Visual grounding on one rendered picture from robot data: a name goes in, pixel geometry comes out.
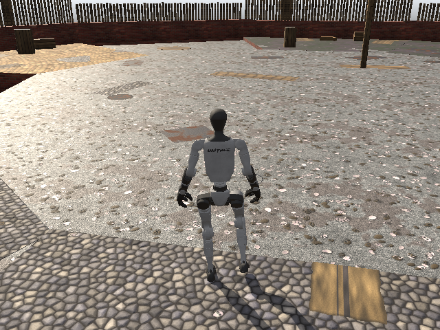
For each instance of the left robot forearm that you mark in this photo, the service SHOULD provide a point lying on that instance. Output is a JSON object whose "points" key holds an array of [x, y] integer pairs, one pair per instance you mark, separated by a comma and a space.
{"points": [[184, 183]]}

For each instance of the robot left hand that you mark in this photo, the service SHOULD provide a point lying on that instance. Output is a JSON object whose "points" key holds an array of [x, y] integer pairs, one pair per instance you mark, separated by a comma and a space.
{"points": [[183, 197]]}

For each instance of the right robot foot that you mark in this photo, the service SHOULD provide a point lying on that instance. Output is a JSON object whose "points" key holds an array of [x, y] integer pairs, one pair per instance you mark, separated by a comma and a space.
{"points": [[244, 267]]}

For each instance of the right robot forearm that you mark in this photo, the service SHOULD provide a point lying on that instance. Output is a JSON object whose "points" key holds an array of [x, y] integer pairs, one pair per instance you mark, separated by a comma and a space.
{"points": [[253, 181]]}

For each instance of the robot right hand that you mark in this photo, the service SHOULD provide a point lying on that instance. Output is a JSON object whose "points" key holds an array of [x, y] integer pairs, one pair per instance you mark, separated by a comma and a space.
{"points": [[257, 194]]}

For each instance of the robot left shin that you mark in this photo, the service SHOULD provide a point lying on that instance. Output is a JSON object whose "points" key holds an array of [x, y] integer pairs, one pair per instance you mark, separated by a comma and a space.
{"points": [[208, 250]]}

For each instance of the right robot upper arm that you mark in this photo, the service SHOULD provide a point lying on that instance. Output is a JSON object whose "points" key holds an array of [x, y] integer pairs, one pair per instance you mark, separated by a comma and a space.
{"points": [[244, 156]]}

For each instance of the left robot upper arm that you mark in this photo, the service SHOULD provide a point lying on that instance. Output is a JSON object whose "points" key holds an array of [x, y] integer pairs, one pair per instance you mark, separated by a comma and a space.
{"points": [[197, 145]]}

